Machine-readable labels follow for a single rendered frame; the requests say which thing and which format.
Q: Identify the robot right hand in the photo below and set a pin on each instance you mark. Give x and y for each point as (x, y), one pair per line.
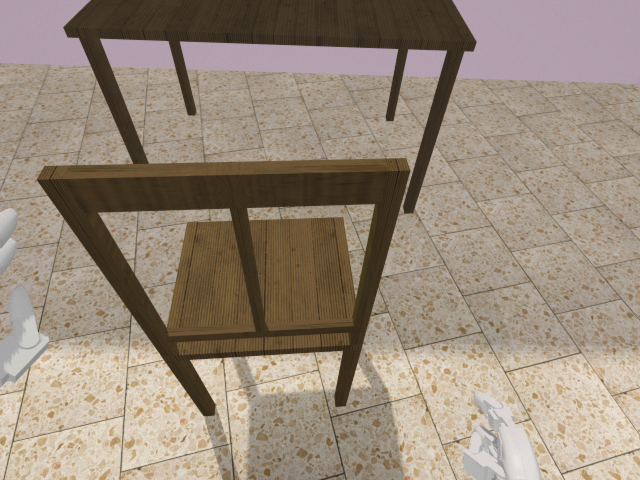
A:
(507, 456)

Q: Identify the chair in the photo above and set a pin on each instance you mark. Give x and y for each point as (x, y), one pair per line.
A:
(243, 287)

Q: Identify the robot left hand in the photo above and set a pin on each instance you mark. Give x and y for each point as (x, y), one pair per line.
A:
(19, 352)

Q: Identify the table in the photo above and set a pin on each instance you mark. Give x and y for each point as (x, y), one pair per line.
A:
(387, 24)

